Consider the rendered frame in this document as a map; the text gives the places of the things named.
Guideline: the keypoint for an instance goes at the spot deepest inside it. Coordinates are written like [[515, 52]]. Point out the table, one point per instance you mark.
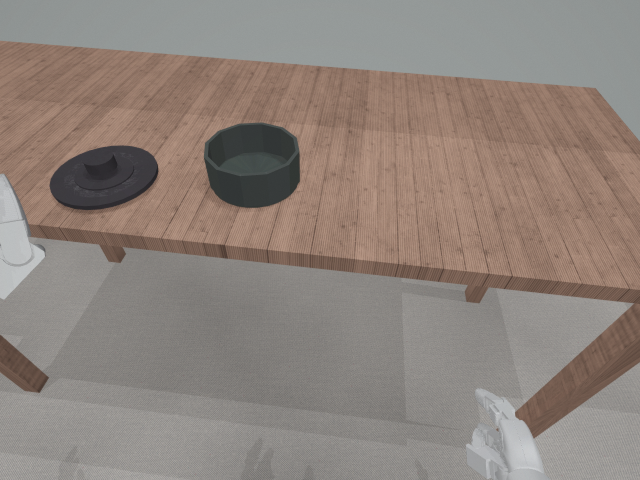
[[486, 183]]

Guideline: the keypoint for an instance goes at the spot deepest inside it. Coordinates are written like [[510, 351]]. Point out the left robot hand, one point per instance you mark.
[[18, 256]]

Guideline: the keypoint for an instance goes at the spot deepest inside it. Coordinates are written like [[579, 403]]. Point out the lid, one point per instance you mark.
[[72, 186]]

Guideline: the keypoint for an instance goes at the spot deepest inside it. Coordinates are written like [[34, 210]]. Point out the right robot hand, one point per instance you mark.
[[510, 448]]

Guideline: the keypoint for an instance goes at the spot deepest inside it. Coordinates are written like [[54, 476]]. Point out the knob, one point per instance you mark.
[[99, 162]]

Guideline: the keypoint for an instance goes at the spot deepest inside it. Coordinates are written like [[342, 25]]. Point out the pot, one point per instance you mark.
[[253, 165]]

